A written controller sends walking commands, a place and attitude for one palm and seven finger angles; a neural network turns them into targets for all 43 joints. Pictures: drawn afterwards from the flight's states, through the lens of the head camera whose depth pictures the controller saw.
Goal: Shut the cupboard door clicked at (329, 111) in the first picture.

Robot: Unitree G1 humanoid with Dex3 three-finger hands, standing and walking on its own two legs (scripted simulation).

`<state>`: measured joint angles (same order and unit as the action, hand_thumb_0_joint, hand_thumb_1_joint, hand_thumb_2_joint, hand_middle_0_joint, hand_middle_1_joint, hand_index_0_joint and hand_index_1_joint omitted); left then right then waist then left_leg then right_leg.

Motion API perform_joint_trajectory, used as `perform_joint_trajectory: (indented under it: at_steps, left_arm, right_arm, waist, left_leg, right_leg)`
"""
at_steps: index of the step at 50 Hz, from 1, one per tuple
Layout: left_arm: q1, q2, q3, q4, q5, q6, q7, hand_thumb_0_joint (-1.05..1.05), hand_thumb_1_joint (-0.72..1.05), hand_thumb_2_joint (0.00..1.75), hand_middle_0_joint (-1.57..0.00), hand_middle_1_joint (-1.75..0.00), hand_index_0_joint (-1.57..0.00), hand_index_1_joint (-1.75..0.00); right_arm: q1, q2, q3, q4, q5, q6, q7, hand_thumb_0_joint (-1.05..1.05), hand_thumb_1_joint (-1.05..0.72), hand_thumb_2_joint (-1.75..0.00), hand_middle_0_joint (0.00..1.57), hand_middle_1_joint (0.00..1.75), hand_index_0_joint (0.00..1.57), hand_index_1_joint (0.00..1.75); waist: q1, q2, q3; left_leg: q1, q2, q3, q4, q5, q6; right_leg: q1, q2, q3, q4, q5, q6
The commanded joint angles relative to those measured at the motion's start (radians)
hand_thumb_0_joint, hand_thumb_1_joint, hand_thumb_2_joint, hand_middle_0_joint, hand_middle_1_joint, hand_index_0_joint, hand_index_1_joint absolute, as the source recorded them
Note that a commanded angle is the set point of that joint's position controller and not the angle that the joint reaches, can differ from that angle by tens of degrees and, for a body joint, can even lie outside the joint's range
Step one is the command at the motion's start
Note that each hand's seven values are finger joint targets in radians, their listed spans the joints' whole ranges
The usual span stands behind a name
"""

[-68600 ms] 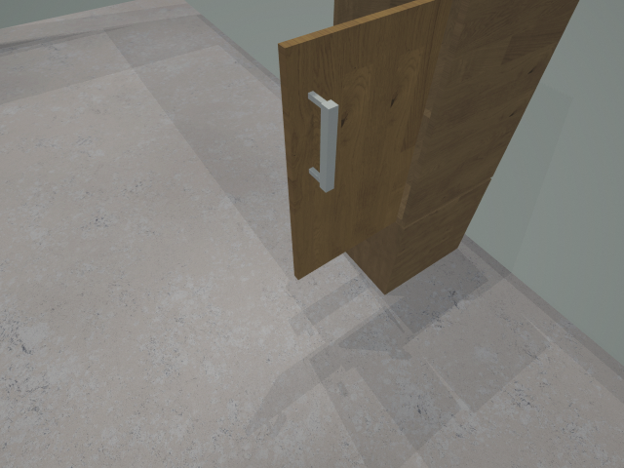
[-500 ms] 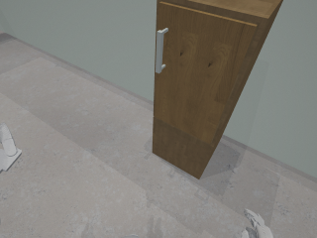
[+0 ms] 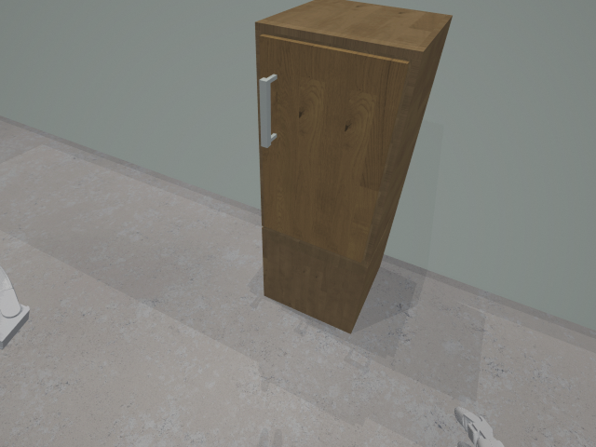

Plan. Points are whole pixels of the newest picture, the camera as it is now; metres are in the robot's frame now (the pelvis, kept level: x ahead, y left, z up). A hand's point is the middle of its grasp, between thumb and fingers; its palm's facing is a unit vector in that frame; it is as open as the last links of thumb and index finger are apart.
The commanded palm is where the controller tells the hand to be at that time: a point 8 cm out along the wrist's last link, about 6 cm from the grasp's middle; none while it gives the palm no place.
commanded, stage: stop stepping back and stand still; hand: left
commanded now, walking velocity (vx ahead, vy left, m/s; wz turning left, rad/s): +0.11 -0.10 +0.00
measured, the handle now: (269, 111) +0.86 +0.10 +0.09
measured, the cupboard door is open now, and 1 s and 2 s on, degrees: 0 0 0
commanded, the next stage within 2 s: let the arm hang, fingers relaxed in 0.84 s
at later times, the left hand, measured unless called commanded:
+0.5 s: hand (10, 335) +0.18 +0.29 +0.16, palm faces +0.52 -0.76 -0.39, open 7.4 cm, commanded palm +0.12 +0.31 +0.18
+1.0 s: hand (47, 359) +0.19 +0.28 +0.10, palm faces +0.33 -0.82 -0.46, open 7.4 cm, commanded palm none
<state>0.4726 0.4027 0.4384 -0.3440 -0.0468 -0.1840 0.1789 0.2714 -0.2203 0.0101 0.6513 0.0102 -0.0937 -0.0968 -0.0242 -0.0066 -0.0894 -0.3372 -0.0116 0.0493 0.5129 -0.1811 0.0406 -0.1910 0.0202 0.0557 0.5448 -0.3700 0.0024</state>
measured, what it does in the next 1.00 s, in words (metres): steps on the spot: left foot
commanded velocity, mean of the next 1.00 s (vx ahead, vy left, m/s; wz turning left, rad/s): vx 0.02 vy -0.01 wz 0.00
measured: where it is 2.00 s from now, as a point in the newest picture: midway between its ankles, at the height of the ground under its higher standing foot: outside the picture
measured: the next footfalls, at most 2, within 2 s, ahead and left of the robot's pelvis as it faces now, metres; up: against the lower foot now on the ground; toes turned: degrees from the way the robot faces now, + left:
left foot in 0.36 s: +0.03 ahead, +0.14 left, +0.00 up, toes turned +4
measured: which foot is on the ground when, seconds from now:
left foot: down 0.00-0.14, up 0.16-0.34, down 0.36-1.00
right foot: down 0.00-1.00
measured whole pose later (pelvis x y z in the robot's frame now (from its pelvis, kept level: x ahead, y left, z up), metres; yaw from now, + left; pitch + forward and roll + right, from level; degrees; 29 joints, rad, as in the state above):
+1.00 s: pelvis -0.02 +0.02 +0.00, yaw +1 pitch +1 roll -1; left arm 0.44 0.39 0.27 -0.21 -0.02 -0.13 0.10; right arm 0.18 -0.28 -0.02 0.67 0.01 -0.09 -0.03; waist 0.02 0.03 -0.02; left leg -0.29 0.04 0.06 0.54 -0.26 0.00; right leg -0.25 0.01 -0.04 0.51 -0.27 -0.02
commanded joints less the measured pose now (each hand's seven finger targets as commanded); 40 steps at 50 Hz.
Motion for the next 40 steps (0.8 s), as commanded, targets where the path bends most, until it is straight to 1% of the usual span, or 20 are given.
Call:
perform_joint_trajectory:
  at_steps: [1, 4, 5, 7, 8, 9, 11, 13, 16, 17, 19, 20, 21, 23, 25, 27, 29, 32, 37, 40]
  left_arm:
    - [-0.076, 0.168, 0.045, -0.291, 0.014, -0.057, 0.004, 0.0, 0.9, 0.9, -0.2, -0.3, -0.2, -0.3]
    - [-0.023, 0.195, 0.068, -0.391, 0.013, -0.052, 0.009, 0.0, 0.9, 0.9, -0.2, -0.3, -0.2, -0.3]
    - [0.003, 0.244, 0.115, -0.416, 0.012, -0.055, 0.013, 0.0, 0.9, 0.9, -0.2, -0.3, -0.2, -0.3]
    - [0.047, 0.24, 0.125, -0.404, 0.008, -0.055, 0.018, 0.0, 0.9, 0.9, -0.2, -0.3, -0.2, -0.3]
    - [0.042, 0.227, 0.125, -0.401, 0.003, -0.058, 0.024, 0.0, 0.9, 0.9, -0.2, -0.3, -0.2, -0.3]
    - [0.039, 0.223, 0.127, -0.388, 0.002, -0.069, 0.022, 0.0, 0.9, 0.9, -0.2, -0.3, -0.2, -0.3]
    - [0.022, 0.209, 0.127, -0.289, 0.003, -0.073, 0.03, 0.0, 0.9, 0.9, -0.2, -0.3, -0.2, -0.3]
    - [-0.037, 0.194, 0.098, -0.23, 0.015, -0.069, 0.033, 0.0, 0.9, 0.9, -0.2, -0.3, -0.2, -0.3]
    - [-0.101, 0.171, 0.053, -0.19, 0.024, -0.065, 0.035, 0.0, 0.9, 0.9, -0.2, -0.3, -0.2, -0.3]
    - [-0.107, 0.158, 0.037, -0.19, 0.022, -0.066, 0.033, 0.0, 0.9, 0.9, -0.2, -0.3, -0.2, -0.3]
    - [-0.133, 0.15, 0.027, -0.271, 0.021, -0.075, 0.03, 0.0, 0.9, 0.9, -0.2, -0.3, -0.2, -0.3]
    - [-0.138, 0.171, 0.042, -0.306, 0.017, -0.083, 0.029, 0.0, 0.9, 0.9, -0.2, -0.3, -0.2, -0.3]
    - [-0.115, 0.194, 0.061, -0.312, 0.019, -0.086, 0.022, 0.0, 0.9, 0.9, -0.2, -0.3, -0.2, -0.3]
    - [-0.114, 0.183, 0.059, -0.343, 0.023, -0.073, 0.018, 0.0, 0.9, 0.9, -0.2, -0.3, -0.2, -0.3]
    - [-0.117, 0.22, 0.095, -0.41, 0.023, -0.08, 0.018, 0.0, 0.9, 0.9, -0.2, -0.3, -0.2, -0.3]
    - [-0.04, 0.209, 0.103, -0.394, 0.016, -0.082, 0.015, 0.0, 0.9, 0.9, -0.2, -0.3, -0.2, -0.3]
    - [0.032, 0.201, 0.122, -0.359, 0.001, -0.081, 0.013, 0.0, 0.9, 0.9, -0.2, -0.3, -0.2, -0.3]
    - [0.115, 0.192, 0.132, -0.324, -0.013, -0.073, 0.013, 0.0, 0.9, 0.9, -0.2, -0.3, -0.2, -0.3]
    - [0.138, 0.195, 0.131, -0.284, -0.018, -0.051, 0.013, 0.0, 0.9, 0.9, -0.2, -0.3, -0.2, -0.3]
    - [0.088, 0.203, 0.112, -0.298, -0.014, -0.042, 0.011, 0.0, 0.9, 0.9, -0.2, -0.3, -0.2, -0.3]
  right_arm:
    - [-0.131, -0.12, -0.042, -0.174, -0.009, -0.055, -0.01, 0.0, -0.9, -0.9, 0.2, 0.3, 0.2, 0.3]
    - [-0.125, -0.109, -0.048, -0.186, -0.018, -0.057, 0.003, 0.0, -0.9, -0.9, 0.2, 0.3, 0.2, 0.3]
    - [-0.126, -0.108, -0.051, -0.187, -0.026, -0.052, 0.004, 0.0, -0.9, -0.9, 0.2, 0.3, 0.2, 0.3]
    - [-0.125, -0.097, -0.061, -0.172, -0.029, -0.028, 0.013, 0.0, -0.9, -0.9, 0.2, 0.3, 0.2, 0.3]
    - [-0.117, -0.103, -0.066, -0.162, -0.025, -0.019, 0.017, 0.0, -0.9, -0.9, 0.2, 0.3, 0.2, 0.3]
    - [-0.098, -0.109, -0.066, -0.154, -0.025, -0.02, 0.019, 0.0, -0.9, -0.9, 0.2, 0.3, 0.2, 0.3]
    - [-0.088, -0.086, -0.046, -0.154, -0.026, -0.015, 0.015, 0.0, -0.9, -0.9, 0.2, 0.3, 0.2, 0.3]
    - [-0.108, -0.085, -0.042, -0.145, -0.02, -0.017, 0.001, 0.0, -0.9, -0.9, 0.2, 0.3, 0.2, 0.3]
    - [-0.095, -0.106, -0.05, -0.123, -0.02, -0.041, -0.018, 0.0, -0.9, -0.9, 0.2, 0.3, 0.2, 0.3]
    - [-0.086, -0.113, -0.053, -0.126, -0.018, -0.046, -0.018, 0.0, -0.9, -0.9, 0.2, 0.3, 0.2, 0.3]
    - [-0.103, -0.149, -0.063, -0.149, -0.013, -0.052, -0.016, 0.0, -0.9, -0.9, 0.2, 0.3, 0.2, 0.3]
    - [-0.113, -0.138, -0.058, -0.169, -0.004, -0.06, -0.014, 0.0, -0.9, -0.9, 0.2, 0.3, 0.2, 0.3]
    - [-0.113, -0.115, -0.049, -0.139, -0.012, -0.064, -0.01, 0.0, -0.9, -0.9, 0.2, 0.3, 0.2, 0.3]
    - [-0.126, -0.107, -0.043, -0.137, -0.017, -0.071, 0.0, 0.0, -0.9, -0.9, 0.2, 0.3, 0.2, 0.3]
    - [-0.134, -0.107, -0.036, -0.14, -0.015, -0.084, 0.008, 0.0, -0.9, -0.9, 0.2, 0.3, 0.2, 0.3]
    - [-0.125, -0.097, -0.033, -0.151, -0.013, -0.086, 0.02, 0.0, -0.9, -0.9, 0.2, 0.3, 0.2, 0.3]
    - [-0.11, -0.091, -0.044, -0.154, -0.004, -0.079, 0.034, 0.0, -0.9, -0.9, 0.2, 0.3, 0.2, 0.3]
    - [-0.093, -0.075, -0.043, -0.155, -0.004, -0.049, 0.04, 0.0, -0.9, -0.9, 0.2, 0.3, 0.2, 0.3]
    - [-0.113, -0.08, -0.042, -0.177, 0.002, -0.013, 0.019, 0.0, -0.9, -0.9, 0.2, 0.3, 0.2, 0.3]
    - [-0.13, -0.091, -0.044, -0.187, 0.005, -0.007, 0.007, 0.0, -0.9, -0.9, 0.2, 0.3, 0.2, 0.3]
  waist:
    - [0.018, 0.194, 0.103]
    - [0.017, 0.163, 0.012]
    - [0.02, 0.115, -0.019]
    - [0.031, -0.138, 0.014]
    - [0.033, -0.152, 0.047]
    - [0.015, -0.106, 0.049]
    - [0.001, -0.072, 0.07]
    - [0.006, -0.088, 0.118]
    - [0.007, -0.05, 0.12]
    - [0.004, -0.007, 0.112]
    - [0.006, 0.191, 0.11]
    - [0.013, 0.19, 0.089]
    - [0.007, 0.192, 0.065]
    - [0.013, 0.148, 0.108]
    - [0.023, 0.158, 0.088]
    - [0.024, 0.145, 0.061]
    - [0.021, 0.053, 0.004]
    - [0.005, 0.009, -0.068]
    - [0.011, 0.008, -0.095]
    - [0.014, -0.001, -0.085]
  left_leg:
    - [-0.176, 0.192, -0.246, -0.422, -0.602, -0.019]
    - [-0.102, 0.103, -0.121, -0.244, -0.47, -0.032]
    - [-0.082, 0.062, -0.076, -0.113, -0.401, -0.034]
    - [-0.16, -0.001, -0.014, 0.319, -0.216, -0.044]
    - [-0.244, 0.007, -0.04, 0.471, -0.21, -0.051]
    - [-0.282, 0.029, -0.068, 0.524, -0.196, -0.054]
    - [-0.22, 0.073, -0.086, 0.4, -0.222, -0.043]
    - [-0.051, 0.071, -0.032, 0.238, -0.19, -0.027]
    - [0.13, 0.027, 0.043, 0.016, -0.171, -0.011]
    - [0.166, 0.048, 0.002, -0.046, -0.198, 0.004]
    - [0.198, 0.239, -0.309, -0.188, -0.269, 0.087]
    - [0.218, 0.311, -0.394, -0.218, -0.165, 0.107]
    - [0.141, 0.307, -0.369, -0.265, -0.244, 0.104]
    - [0.0, 0.285, -0.299, -0.274, -0.264, 0.089]
    - [-0.007, 0.236, -0.167, -0.204, -0.149, 0.043]
    - [-0.034, 0.179, -0.095, -0.139, -0.02, 0.009]
    - [0.014, 0.118, -0.033, -0.035, 0.055, -0.026]
    - [0.072, 0.087, -0.019, 0.031, 0.112, -0.052]
    - [0.124, 0.108, -0.017, -0.007, 0.285, -0.046]
    - [0.139, 0.101, -0.013, -0.011, 0.288, -0.043]
  right_leg:
    - [0.054, 0.05, -0.102, 0.009, -0.032, -0.011]
    - [0.073, 0.005, -0.067, -0.106, -0.061, -0.058]
    - [0.054, -0.052, 0.026, -0.17, -0.117, -0.094]
    - [-0.062, -0.291, 0.41, -0.371, -0.388, -0.224]
    - [-0.059, -0.36, 0.471, -0.394, -0.343, -0.271]
    - [-0.043, -0.356, 0.422, -0.357, -0.234, -0.271]
    - [-0.113, -0.312, 0.311, -0.329, -0.277, -0.215]
    - [-0.251, -0.26, 0.213, -0.318, -0.325, -0.175]
    - [-0.259, -0.178, 0.107, -0.221, -0.252, -0.122]
    - [-0.257, -0.149, 0.087, -0.151, -0.204, -0.098]
    - [-0.314, -0.025, -0.009, 0.082, -0.045, -0.023]
    - [-0.313, -0.009, -0.076, 0.164, 0.018, 0.001]
    - [-0.248, -0.025, -0.063, 0.2, -0.05, 0.006]
    - [-0.129, -0.031, -0.063, 0.152, 0.006, 0.008]
    - [-0.041, -0.029, -0.077, -0.006, 0.128, 0.007]
    - [0.039, -0.039, -0.048, -0.07, 0.236, -0.008]
    - [0.052, -0.075, 0.041, -0.099, 0.383, -0.04]
    - [0.057, -0.145, 0.111, -0.116, 0.576, -0.076]
    - [0.085, -0.108, 0.041, -0.089, 0.73, -0.024]
    - [0.074, -0.111, 0.039, -0.1, 0.748, -0.015]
